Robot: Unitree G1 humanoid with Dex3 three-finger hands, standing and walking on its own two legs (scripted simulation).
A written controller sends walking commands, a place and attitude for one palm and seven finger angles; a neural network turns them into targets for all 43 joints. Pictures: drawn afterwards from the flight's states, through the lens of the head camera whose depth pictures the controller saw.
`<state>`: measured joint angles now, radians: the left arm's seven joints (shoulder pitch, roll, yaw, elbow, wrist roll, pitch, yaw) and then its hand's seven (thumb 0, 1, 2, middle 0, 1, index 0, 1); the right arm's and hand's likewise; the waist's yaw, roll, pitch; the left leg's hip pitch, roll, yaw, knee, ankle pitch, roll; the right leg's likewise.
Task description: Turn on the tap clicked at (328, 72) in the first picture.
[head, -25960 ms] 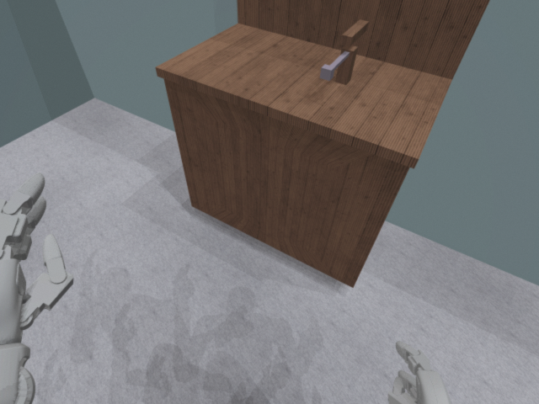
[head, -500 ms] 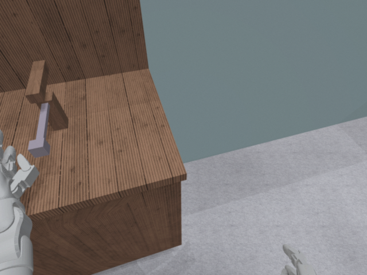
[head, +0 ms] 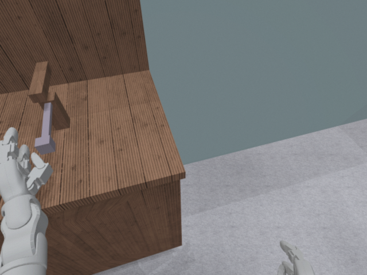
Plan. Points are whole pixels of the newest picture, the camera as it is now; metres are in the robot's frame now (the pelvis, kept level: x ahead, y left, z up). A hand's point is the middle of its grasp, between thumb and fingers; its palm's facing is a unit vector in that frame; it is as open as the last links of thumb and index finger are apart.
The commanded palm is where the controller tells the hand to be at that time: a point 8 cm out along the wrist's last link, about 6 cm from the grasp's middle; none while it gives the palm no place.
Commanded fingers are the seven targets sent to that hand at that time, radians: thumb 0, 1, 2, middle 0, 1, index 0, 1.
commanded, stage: push the lever round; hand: left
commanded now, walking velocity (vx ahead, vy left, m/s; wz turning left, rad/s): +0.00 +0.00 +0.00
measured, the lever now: (45, 145) +0.34 +0.33 +0.11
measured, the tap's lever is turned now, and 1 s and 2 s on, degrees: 3 26 55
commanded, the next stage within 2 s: none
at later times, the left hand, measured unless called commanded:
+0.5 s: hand (72, 159) +0.32 +0.27 +0.09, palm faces +0.66 -0.75 -0.05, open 7.8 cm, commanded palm +0.27 +0.29 +0.10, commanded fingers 0.00 0.90 0.90 -0.15 -0.15 -0.15 -0.15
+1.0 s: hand (89, 149) +0.35 +0.24 +0.09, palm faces +0.73 -0.68 -0.06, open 7.8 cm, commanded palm +0.30 +0.26 +0.10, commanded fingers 0.00 0.90 0.90 -0.15 -0.15 -0.15 -0.15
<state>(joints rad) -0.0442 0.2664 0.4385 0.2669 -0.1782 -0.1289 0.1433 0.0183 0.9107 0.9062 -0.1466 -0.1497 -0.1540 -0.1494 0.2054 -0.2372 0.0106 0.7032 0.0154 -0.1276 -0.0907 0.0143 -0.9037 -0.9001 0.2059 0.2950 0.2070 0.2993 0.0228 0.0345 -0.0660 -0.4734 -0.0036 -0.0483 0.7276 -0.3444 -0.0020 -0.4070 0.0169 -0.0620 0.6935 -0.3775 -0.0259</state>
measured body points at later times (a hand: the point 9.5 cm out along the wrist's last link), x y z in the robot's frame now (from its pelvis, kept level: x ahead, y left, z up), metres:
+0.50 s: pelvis +0.00 +0.00 +0.00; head +0.01 -0.01 +0.45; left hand +0.28 +0.30 +0.10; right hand +0.16 -0.24 -0.10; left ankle +0.02 +0.12 -0.72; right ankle -0.01 -0.10 -0.72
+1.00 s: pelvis +0.01 +0.00 +0.00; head +0.02 +0.00 +0.45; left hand +0.31 +0.28 +0.09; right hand +0.17 -0.24 -0.11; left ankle +0.02 +0.12 -0.72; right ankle -0.01 -0.10 -0.72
